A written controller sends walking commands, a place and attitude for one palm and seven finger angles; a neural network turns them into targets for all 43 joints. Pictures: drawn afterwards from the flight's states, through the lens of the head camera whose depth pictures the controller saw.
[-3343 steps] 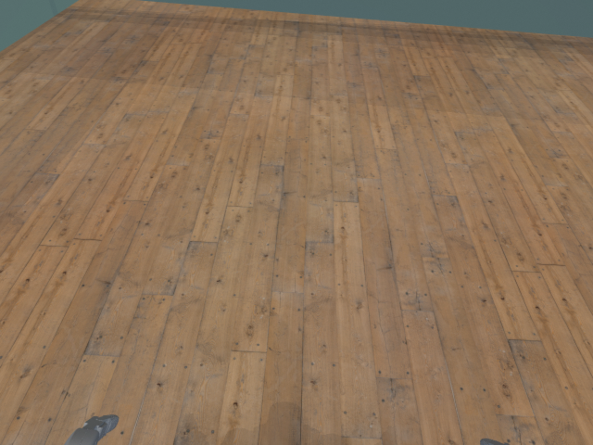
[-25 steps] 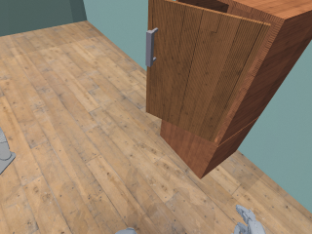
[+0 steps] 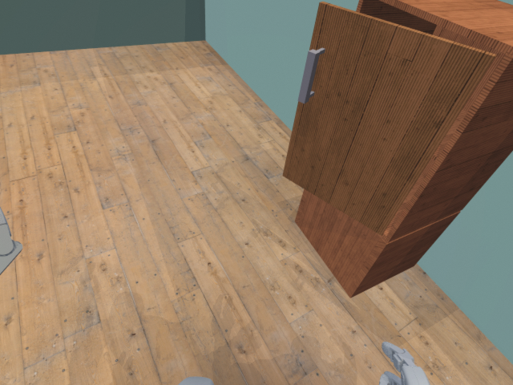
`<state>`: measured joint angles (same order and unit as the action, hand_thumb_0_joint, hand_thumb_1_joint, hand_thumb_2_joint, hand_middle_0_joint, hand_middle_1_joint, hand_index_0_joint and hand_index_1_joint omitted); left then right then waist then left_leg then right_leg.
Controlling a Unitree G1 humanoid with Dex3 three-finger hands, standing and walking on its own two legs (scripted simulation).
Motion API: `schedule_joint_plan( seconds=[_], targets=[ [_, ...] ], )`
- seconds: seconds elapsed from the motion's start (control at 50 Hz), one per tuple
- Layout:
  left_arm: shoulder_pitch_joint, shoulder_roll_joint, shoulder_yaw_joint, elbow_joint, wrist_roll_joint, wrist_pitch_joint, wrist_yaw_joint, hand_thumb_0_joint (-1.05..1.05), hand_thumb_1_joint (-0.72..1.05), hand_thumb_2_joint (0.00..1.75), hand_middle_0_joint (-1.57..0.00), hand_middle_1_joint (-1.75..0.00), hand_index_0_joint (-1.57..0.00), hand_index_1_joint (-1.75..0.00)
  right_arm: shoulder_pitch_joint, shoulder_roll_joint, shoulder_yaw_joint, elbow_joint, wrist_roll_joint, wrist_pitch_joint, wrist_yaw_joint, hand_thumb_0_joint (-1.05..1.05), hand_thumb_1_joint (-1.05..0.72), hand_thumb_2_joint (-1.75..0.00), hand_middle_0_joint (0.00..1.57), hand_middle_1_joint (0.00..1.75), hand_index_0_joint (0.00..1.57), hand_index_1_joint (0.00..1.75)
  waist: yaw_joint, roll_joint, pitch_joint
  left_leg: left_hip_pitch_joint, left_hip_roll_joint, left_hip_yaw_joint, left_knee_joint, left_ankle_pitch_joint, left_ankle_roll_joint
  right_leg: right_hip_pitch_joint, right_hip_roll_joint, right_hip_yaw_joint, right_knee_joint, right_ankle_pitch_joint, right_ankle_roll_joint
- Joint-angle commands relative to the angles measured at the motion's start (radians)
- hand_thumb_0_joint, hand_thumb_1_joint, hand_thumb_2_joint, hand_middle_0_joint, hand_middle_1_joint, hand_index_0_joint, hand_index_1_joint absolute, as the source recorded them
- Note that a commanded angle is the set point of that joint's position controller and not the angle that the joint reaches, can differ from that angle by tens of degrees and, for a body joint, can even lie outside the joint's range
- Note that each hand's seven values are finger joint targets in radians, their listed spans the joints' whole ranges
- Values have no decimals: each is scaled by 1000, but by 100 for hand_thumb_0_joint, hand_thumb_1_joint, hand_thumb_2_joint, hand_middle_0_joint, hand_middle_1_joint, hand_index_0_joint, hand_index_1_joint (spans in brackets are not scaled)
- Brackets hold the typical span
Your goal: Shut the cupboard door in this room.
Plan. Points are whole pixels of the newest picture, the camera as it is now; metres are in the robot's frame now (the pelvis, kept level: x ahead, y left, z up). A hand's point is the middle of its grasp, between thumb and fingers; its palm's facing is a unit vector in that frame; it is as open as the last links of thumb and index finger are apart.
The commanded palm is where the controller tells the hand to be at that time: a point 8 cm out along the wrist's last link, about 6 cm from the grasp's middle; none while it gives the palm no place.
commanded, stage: stop stepping back and stand still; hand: left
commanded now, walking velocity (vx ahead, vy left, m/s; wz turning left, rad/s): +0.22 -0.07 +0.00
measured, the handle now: (312, 75) +0.88 -0.03 +0.11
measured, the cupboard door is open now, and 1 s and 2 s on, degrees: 24 24 24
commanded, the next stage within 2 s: let the arm hang, fingers relaxed in 0.92 s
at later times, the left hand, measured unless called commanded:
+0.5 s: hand (50, 275) +0.14 +0.23 +0.21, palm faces +0.32 -0.80 -0.50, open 7.4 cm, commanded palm +0.08 +0.27 +0.20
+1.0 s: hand (49, 262) +0.15 +0.23 +0.22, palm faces +0.26 -0.78 -0.57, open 7.4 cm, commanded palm none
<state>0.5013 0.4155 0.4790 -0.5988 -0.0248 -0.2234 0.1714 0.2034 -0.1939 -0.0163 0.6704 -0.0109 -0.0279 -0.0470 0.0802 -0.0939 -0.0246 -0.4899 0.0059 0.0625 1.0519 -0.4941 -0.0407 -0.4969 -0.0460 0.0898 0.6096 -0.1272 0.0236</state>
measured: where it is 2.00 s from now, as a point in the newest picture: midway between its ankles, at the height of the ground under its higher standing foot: outside the picture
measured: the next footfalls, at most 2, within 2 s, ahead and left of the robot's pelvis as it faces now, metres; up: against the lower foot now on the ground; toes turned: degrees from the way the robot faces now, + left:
left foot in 0.04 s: +0.02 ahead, +0.14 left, +0.00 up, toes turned +2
right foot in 0.42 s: -0.10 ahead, -0.09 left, +0.00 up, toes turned -13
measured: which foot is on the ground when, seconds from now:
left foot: up 0.00-0.02, down 0.04-0.42, up 0.44-0.70, down 0.72-1.00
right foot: down 0.00-0.04, up 0.06-0.40, down 0.42-1.00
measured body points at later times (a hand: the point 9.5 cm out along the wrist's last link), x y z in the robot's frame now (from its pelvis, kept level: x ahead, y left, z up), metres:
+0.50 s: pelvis -0.10 +0.00 +0.02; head -0.10 +0.01 +0.47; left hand +0.12 +0.27 +0.24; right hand -0.01 -0.27 -0.08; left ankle -0.03 +0.11 -0.69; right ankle -0.20 -0.07 -0.71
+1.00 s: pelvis -0.08 +0.01 +0.02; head -0.07 +0.01 +0.47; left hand +0.13 +0.27 +0.25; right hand +0.04 -0.22 -0.07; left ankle +0.02 +0.07 -0.71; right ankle -0.14 -0.08 -0.71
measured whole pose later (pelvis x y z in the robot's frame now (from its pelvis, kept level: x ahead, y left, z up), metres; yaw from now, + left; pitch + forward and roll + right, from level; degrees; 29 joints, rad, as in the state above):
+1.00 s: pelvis -0.08 +0.01 +0.02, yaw -10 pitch +1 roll -1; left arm 0.65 0.50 0.51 -0.58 -0.07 -0.24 0.15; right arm 0.22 -0.14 0.04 0.60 0.00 -0.08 -0.03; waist -0.03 0.01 0.01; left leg -0.41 -0.01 0.10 0.54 -0.23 0.01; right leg -0.18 0.02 -0.07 0.50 -0.32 -0.03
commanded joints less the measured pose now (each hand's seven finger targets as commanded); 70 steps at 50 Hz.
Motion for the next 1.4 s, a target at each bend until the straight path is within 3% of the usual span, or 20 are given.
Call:
schedule_joint_plan(
  seconds=[0.0,0.02,0.04,0.12,0.3,0.36,0.4,0.44,0.46,0.66,0.72,0.78,0.88,0.96,0.98,1.0,1.06,1.14,1.28,1.38],
  targets=[
    [-285,147,9,-55,-17,-47,14,0,90,90,-20,-30,-20,-30,3,-167,-37,-135,12,-89,-49,0,-90,-90,20,30,20,30,-120,251,47,201,107,-86,-717,-49,65,-111,2,69,43,-380,-39],
    [-336,142,3,-86,-13,-60,21,0,90,90,-20,-30,-20,-30,9,-198,-52,-149,10,-114,-56,0,-90,-90,20,30,20,30,-118,522,66,134,337,-349,-832,-33,151,-142,83,-44,347,-347,6],
    [-417,180,25,-146,4,-75,34,0,90,90,-20,-30,-20,-30,0,-156,-56,-157,-2,-139,-61,0,-90,-90,20,30,20,30,-126,460,43,130,420,-398,-811,119,201,-156,84,-26,526,-362,14],
    [-207,160,29,-216,-18,-37,-4,0,90,90,-20,-30,-20,-30,-58,-145,-72,-200,27,-156,13,0,-90,-90,20,30,20,30,-102,245,-50,176,363,-305,-780,41,182,-106,48,-42,608,-242,21],
    [14,227,81,-155,-25,-1,24,0,90,90,-20,-30,-20,-30,-61,-116,-16,-208,0,-85,-20,0,-90,-90,20,30,20,30,-93,392,-42,165,233,-107,-877,-199,74,314,146,-280,-120,-336,-41],
    [26,262,116,-118,-35,11,23,0,90,90,-20,-30,-20,-30,-30,-117,-18,-194,8,-60,-21,0,-90,-90,20,30,20,30,-103,220,-105,127,145,-16,-581,89,74,467,10,-140,-287,-185,-104],
    [-4,317,165,-112,-33,-4,33,0,90,90,-20,-30,-20,-30,-30,-116,-18,-188,12,-57,-15,0,-90,-90,20,30,20,30,-86,-62,-91,-148,48,35,-219,109,42,591,-253,181,-305,344,-204],
    [16,321,188,-47,-26,-36,46,0,90,90,-20,-30,-20,-30,-37,-111,-12,-193,24,-81,0,0,-90,-90,20,30,20,30,-61,-77,-114,-302,24,34,-84,8,34,751,-292,124,-183,813,-222],
    [31,222,103,-19,-33,-28,40,0,90,90,-20,-30,-20,-30,-35,-130,-35,-180,47,-74,-5,0,-90,-90,20,30,20,30,-70,-178,-111,-327,26,-4,-78,46,36,769,-253,119,-164,819,-137],
    [-195,202,9,-79,-2,-70,20,0,90,90,-20,-30,-20,-30,-57,-150,-48,-147,20,-107,-38,0,-90,-90,20,30,20,30,-112,75,66,335,-1,20,-477,319,82,130,-156,-42,-142,138,-85],
    [-163,247,82,-159,-5,-94,25,0,90,90,-20,-30,-20,-30,-49,-167,-48,-172,19,-128,-34,0,-90,-90,20,30,20,30,-97,412,-38,413,262,-420,-708,357,226,72,39,-98,243,-333,2],
    [-91,287,151,-183,-17,-85,16,0,90,90,-20,-30,-20,-30,-81,-119,-22,-170,-6,-144,-26,0,-90,-90,20,30,20,30,-77,275,-45,150,277,-435,-916,-82,166,239,39,-77,263,-417,-43],
    [156,217,164,-135,-44,-60,1,0,90,90,-20,-30,-20,-30,-71,-115,-21,-206,12,-123,-12,0,-90,-90,20,30,20,30,-84,264,-86,46,133,-138,-816,-69,40,464,51,-156,-167,-269,-57],
    [145,170,116,-31,-58,-14,-1,0,90,90,-20,-30,-20,-30,-41,-123,-32,-183,18,-67,-8,0,-90,-90,20,30,20,30,-109,-66,5,154,57,-85,-412,186,26,155,-219,223,-409,-365,-175],
    [127,161,100,-10,-55,-7,5,0,90,90,-20,-30,-20,-30,-33,-122,-28,-175,22,-64,-11,0,-90,-90,20,30,20,30,-113,-67,8,166,66,-88,-427,227,33,165,-219,190,-379,-265,-171],
    [-60,15,-339,616,70,147,-121,0,90,90,-20,-30,-20,-30,-111,-275,-54,-31,17,-143,74,0,-90,-90,20,30,20,30,-153,75,-13,110,124,-109,-311,490,46,182,-242,-44,-92,251,-157],
    [-67,-51,-386,668,56,237,-155,0,90,90,-20,-30,-20,-30,-50,-270,-67,-8,6,-89,47,0,-90,-90,20,30,20,30,-105,94,-97,222,161,-167,-445,683,90,167,-51,-96,11,33,-42],
    [-161,-19,-391,896,57,225,-157,0,90,90,-20,-30,-20,-30,-45,-237,-26,-7,-3,-36,37,0,-90,-90,20,30,20,30,-86,-227,-57,201,92,-159,-443,672,93,247,-87,-40,-88,206,-82],
    [-151,-54,-435,1324,37,243,-147,0,90,90,-20,-30,-20,-30,-20,-177,7,145,-15,22,39,0,-90,-90,20,30,20,30,-75,267,16,189,100,-227,-716,297,97,299,-33,-51,-155,-207,-54],
    [-110,-75,-433,1493,38,232,-154,0,90,90,-20,-30,-20,-30,19,-154,-5,218,-10,28,25,0,-90,-90,20,30,20,30,-72,387,-14,233,94,-216,-770,193,87,350,-29,-67,-230,-158,-77]
  ],
)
